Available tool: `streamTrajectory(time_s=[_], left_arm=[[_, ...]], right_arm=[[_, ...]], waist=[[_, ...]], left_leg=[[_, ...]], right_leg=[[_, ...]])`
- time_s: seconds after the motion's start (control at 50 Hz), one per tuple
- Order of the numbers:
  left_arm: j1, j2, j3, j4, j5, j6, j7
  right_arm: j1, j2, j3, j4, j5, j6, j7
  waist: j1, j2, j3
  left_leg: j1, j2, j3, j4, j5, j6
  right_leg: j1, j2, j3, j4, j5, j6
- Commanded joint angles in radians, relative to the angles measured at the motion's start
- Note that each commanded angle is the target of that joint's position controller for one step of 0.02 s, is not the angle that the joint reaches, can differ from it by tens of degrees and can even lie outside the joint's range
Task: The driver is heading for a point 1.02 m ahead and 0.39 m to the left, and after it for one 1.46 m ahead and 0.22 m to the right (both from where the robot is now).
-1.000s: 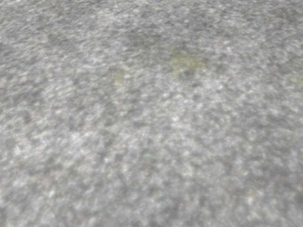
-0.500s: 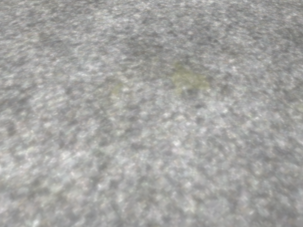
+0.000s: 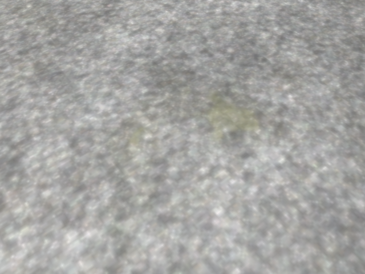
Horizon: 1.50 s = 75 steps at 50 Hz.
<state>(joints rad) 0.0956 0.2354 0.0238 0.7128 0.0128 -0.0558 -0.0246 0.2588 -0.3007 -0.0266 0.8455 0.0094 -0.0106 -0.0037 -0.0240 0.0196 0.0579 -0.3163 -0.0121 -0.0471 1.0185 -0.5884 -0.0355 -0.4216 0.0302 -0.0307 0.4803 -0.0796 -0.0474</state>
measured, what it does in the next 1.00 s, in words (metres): walks ahead: left foot, then left foot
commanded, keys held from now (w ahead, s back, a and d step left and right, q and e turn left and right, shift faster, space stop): no key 0.28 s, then w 0.38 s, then w+q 0.34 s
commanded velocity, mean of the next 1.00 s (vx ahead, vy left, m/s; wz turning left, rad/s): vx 0.27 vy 0.00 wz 0.10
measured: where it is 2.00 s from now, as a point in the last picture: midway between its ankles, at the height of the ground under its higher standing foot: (137, 177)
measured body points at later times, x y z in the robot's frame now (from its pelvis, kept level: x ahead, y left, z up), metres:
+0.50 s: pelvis +0.11 +0.01 +0.00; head +0.11 +0.01 +0.45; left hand +0.21 +0.28 -0.12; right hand +0.14 -0.25 -0.14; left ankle +0.05 +0.15 -0.73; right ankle +0.12 -0.09 -0.73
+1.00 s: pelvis +0.35 +0.06 -0.02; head +0.38 +0.07 +0.43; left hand +0.29 +0.34 -0.16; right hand +0.60 -0.16 -0.10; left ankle +0.46 +0.15 -0.73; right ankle +0.14 -0.09 -0.69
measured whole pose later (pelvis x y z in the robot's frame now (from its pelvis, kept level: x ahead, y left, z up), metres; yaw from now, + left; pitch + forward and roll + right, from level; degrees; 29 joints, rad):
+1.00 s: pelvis +0.35 +0.06 -0.02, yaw +7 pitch +1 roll -1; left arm 0.36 0.27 0.05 0.99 0.01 -0.06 0.02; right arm 0.03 -0.27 -0.06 0.73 0.03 -0.06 0.05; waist 0.05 0.00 0.05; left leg -0.52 -0.04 0.05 0.64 -0.14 0.11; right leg 0.01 -0.05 -0.09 0.73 -0.47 0.02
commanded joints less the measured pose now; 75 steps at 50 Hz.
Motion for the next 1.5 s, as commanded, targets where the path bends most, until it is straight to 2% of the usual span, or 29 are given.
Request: streamTrajectory(time_s=[0.02, 0.1, 0.16, 0.2, 0.24, 0.32, 0.38, 0.44, 0.5, 0.52, 0.54, 0.56, 0.6, 0.66, 0.76, 0.88, 0.94, 0.96, 0.98, 1.0, 1.02, 1.04, 1.06, 1.12, 1.22, 1.38, 1.46, 1.48, 1.5], left_arm=[[-0.041, 0.13, 0.034, -0.036, 0.006, 0.015, 0.004], [-0.053, 0.128, 0.037, -0.006, 0.008, 0.025, 0.017], [-0.014, 0.084, 0.02, 0.039, 0.004, 0.031, 0.023], [0.03, 0.075, 0.022, 0.051, 0.005, 0.038, 0.028], [0.022, 0.087, 0.027, 0.066, 0.005, 0.039, 0.039], [0.055, 0.099, 0.034, 0.118, -0.006, 0.042, 0.045], [0.012, 0.079, 0.036, 0.116, -0.024, 0.017, 0.034], [-0.015, 0.074, 0.037, 0.109, -0.037, -0.029, 0.011], [0.177, 0.11, 0.06, 0.207, -0.039, -0.04, 0.002], [0.276, 0.18, 0.083, 0.235, -0.036, -0.039, 0.008], [0.382, 0.277, 0.109, 0.257, -0.04, -0.037, 0.005], [0.382, 0.206, 0.084, 0.252, -0.028, -0.042, 0.005], [0.309, 0.146, 0.061, 0.23, -0.018, -0.052, 0.008], [0.292, 0.106, 0.039, 0.235, -0.02, -0.036, 0.01], [0.266, 0.179, 0.049, 0.233, -0.009, -0.028, 0.037], [0.278, 0.194, 0.061, 0.258, -0.027, -0.032, 0.036], [0.245, 0.217, 0.07, 0.237, -0.016, -0.004, 0.046], [0.252, 0.206, 0.064, 0.222, -0.009, 0.003, 0.055], [0.324, 0.111, 0.033, 0.177, 0.01, -0.01, 0.047], [0.331, 0.073, 0.012, 0.167, -0.002, -0.051, 0.029], [0.216, 0.177, 0.041, 0.138, -0.044, -0.083, 0.016], [0.154, 0.193, 0.042, 0.111, -0.059, -0.1, 0.016], [0.137, 0.183, 0.044, 0.112, -0.042, -0.103, 0.025], [0.171, 0.166, 0.055, 0.109, -0.008, -0.066, 0.037], [-0.005, 0.131, 0.05, 0.032, 0.009, -0.047, 0.047], [-0.201, 0.137, 0.041, -0.056, -0.016, -0.078, 0.009], [-0.029, 0.199, 0.069, -0.024, -0.017, -0.098, 0.011], [0.127, 0.247, 0.085, -0.006, 0.0, -0.101, 0.019], [0.269, 0.334, 0.11, 0.02, 0.011, -0.086, 0.027]], right_arm=[[0.082, -0.076, -0.024, -0.031, -0.005, 0.044, -0.023], [0.118, -0.05, -0.019, 0.003, -0.018, 0.049, -0.032], [0.07, -0.061, -0.021, -0.015, -0.048, 0.044, -0.029], [-0.007, -0.134, -0.034, -0.024, -0.033, 0.035, -0.036], [-0.057, -0.061, -0.015, -0.025, -0.038, 0.008, -0.032], [0.018, -0.088, -0.023, 0.01, -0.013, -0.02, -0.028], [0.083, -0.134, -0.04, 0.017, 0.001, -0.02, -0.031], [0.085, -0.149, -0.051, 0.025, 0.014, -0.04, -0.033], [-0.025, -0.121, -0.049, -0.004, 0.019, -0.04, -0.023], [-0.078, -0.07, -0.034, -0.036, 0.015, -0.048, -0.021], [-0.081, -0.038, -0.026, -0.069, 0.005, -0.067, -0.024], [-0.089, -0.075, -0.036, -0.072, 0.012, -0.082, -0.023], [-0.067, -0.067, -0.038, -0.054, 0.036, -0.098, -0.004], [-0.126, -0.044, -0.041, -0.069, 0.016, -0.095, 0.018], [-0.257, 0.019, -0.011, -0.117, 0.016, -0.074, 0.039], [-0.321, -0.038, -0.023, -0.167, 0.019, -0.063, 0.054], [-0.111, -0.106, -0.068, -0.126, 0.015, -0.054, 0.059], [0.046, -0.153, -0.097, -0.086, 0.019, -0.045, 0.049], [0.151, -0.261, -0.125, -0.079, 0.014, -0.039, 0.034], [0.137, -0.237, -0.108, -0.092, 0.019, -0.043, 0.038], [0.1, -0.17, -0.089, -0.093, 0.009, -0.054, 0.038], [0.043, -0.143, -0.082, -0.103, 0.002, -0.063, 0.037], [-0.025, -0.122, -0.074, -0.119, -0.002, -0.07, 0.039], [-0.096, -0.097, -0.065, -0.15, -0.013, -0.076, 0.034], [0.01, -0.138, -0.076, -0.126, 0.002, -0.076, 0.001], [0.134, -0.131, -0.078, -0.084, 0.018, -0.045, -0.018], [0.106, -0.115, -0.074, -0.101, 0.011, -0.029, -0.021], [0.087, -0.065, -0.054, -0.122, 0.0, -0.034, -0.014], [0.216, -0.001, -0.034, -0.141, 0.02, -0.044, -0.01]], waist=[[-0.027, -0.126, -0.126], [-0.032, -0.145, -0.166], [-0.026, -0.106, -0.104], [0.05, 0.096, -0.012], [0.054, 0.12, -0.002], [0.022, 0.059, -0.049], [-0.019, 0.133, 0.026], [-0.014, 0.155, 0.081], [0.089, 0.098, -0.008], [0.127, -0.051, -0.031], [0.153, -0.296, -0.083], [0.149, -0.247, -0.078], [0.097, -0.126, -0.051], [0.078, -0.103, -0.011], [0.093, -0.093, 0.033], [0.07, -0.089, 0.054], [-0.057, -0.107, -0.096], [-0.125, -0.072, -0.176], [-0.098, 0.163, -0.299], [-0.067, 0.221, -0.423], [-0.091, 0.149, -0.29], [-0.066, 0.082, -0.182], [-0.021, -0.015, -0.115], [0.054, 0.021, -0.085], [0.005, 0.02, -0.027], [-0.062, 0.051, -0.032], [0.039, 0.107, -0.115], [0.114, 0.057, -0.253], [0.097, -0.205, -0.425]], left_leg=[[-0.03, 0.074, -0.006, -0.102, 0.04, -0.04], [0.158, 0.058, 0.04, -0.349, 0.312, -0.021], [0.217, 0.076, 0.016, -0.515, 0.411, 0.032], [-0.059, 0.129, -0.067, -0.647, 0.061, 0.086], [-0.143, 0.114, -0.063, -0.701, 0.035, 0.059], [-0.012, 0.087, -0.038, -0.648, 0.099, 0.064], [0.068, 0.216, -0.234, -0.753, -0.127, 0.178], [0.147, 0.327, -0.358, -0.78, 0.031, 0.253], [0.015, 0.211, -0.165, -0.657, 0.274, 0.169], [-0.098, 0.101, -0.019, -0.432, 0.389, 0.101], [-0.304, -0.018, 0.083, -0.129, 0.27, 0.036], [-0.452, -0.011, -0.003, 0.074, 0.037, 0.034], [-0.53, 0.074, -0.041, 0.17, 0.152, 0.079], [-0.492, 0.127, 0.01, 0.038, 0.311, 0.075], [-0.34, 0.098, 0.076, -0.298, 0.527, 0.036], [-0.254, 0.062, 0.074, -0.442, 0.593, 0.116], [0.022, -0.035, 0.148, -0.423, 0.497, 0.176], [0.26, -0.043, 0.103, -0.428, 0.474, 0.207], [0.616, 0.201, -0.339, -0.479, 0.328, 0.346], [0.729, 0.357, -0.824, -0.726, 0.086, 0.462], [0.636, 0.328, -0.744, -0.776, 0.06, 0.392], [0.492, 0.291, -0.599, -0.782, 0.142, 0.353], [0.334, 0.248, -0.484, -0.791, 0.27, 0.33], [0.113, 0.172, -0.339, -0.837, 0.444, 0.316], [0.038, 0.12, -0.249, -0.854, 0.479, 0.296], [0.188, 0.131, -0.338, -0.711, 0.459, 0.243], [0.21, 0.105, -0.38, -0.522, 0.647, 0.201], [0.098, 0.053, -0.314, -0.287, 0.608, 0.166], [-0.258, -0.097, -0.159, 0.055, 0.251, 0.077]], right_leg=[[0.103, -0.242, 0.25, -0.203, 0.115, -0.172], [0.031, -0.205, 0.181, -0.219, -0.106, -0.153], [-0.042, -0.139, 0.15, -0.202, -0.463, -0.035], [0.114, -0.045, 0.058, -0.111, -0.354, 0.043], [0.244, -0.046, 0.051, -0.036, -0.193, 0.045], [0.199, -0.023, 0.025, 0.009, -0.257, 0.015], [-0.005, 0.02, -0.037, 0.165, -0.355, 0.011], [-0.097, -0.039, 0.007, 0.178, -0.328, -0.033], [0.292, -0.023, 0.008, -0.024, -0.149, -0.049], [0.414, -0.132, 0.204, -0.116, -0.223, -0.1], [0.613, -0.31, 0.539, -0.226, -0.188, -0.218], [0.667, -0.386, 0.653, -0.251, -0.104, -0.267], [0.652, -0.343, 0.486, -0.232, -0.057, -0.219], [0.562, -0.272, 0.294, -0.284, 0.118, -0.161], [0.381, -0.226, 0.089, -0.37, 0.118, -0.134], [0.47, -0.29, -0.026, -0.341, 0.263, -0.091], [0.492, -0.267, -0.104, 0.004, 0.715, -0.042], [0.35, -0.229, -0.119, 0.244, 0.657, -0.01], [-0.028, -0.104, -0.128, 0.658, 0.153, 0.05], [-0.247, 0.039, 0.062, 0.885, -0.476, 0.06], [-0.354, -0.028, 0.15, 0.935, -0.42, 0.029], [-0.357, -0.075, 0.133, 0.883, -0.326, 0.005], [-0.305, -0.115, 0.128, 0.794, -0.26, 0.005], [-0.152, -0.162, 0.131, 0.639, -0.189, 0.033], [-0.202, -0.123, 0.11, 0.319, 0.069, 0.102], [-0.125, -0.041, 0.129, -0.009, 0.149, 0.088], [0.154, -0.031, 0.102, -0.09, 0.029, 0.015], [0.427, -0.162, 0.206, -0.042, 0.014, -0.053], [0.836, -0.403, 0.598, -0.057, -0.13, -0.217]])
